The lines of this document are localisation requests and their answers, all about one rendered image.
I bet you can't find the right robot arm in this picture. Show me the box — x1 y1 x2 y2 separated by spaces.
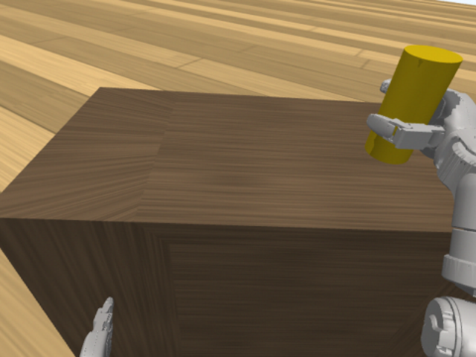
421 128 476 357

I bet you can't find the right robot hand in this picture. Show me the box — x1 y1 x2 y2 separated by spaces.
367 79 476 159

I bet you can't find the can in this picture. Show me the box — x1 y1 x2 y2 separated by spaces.
364 45 463 164

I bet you can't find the left robot hand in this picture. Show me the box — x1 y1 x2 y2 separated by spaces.
80 297 114 357

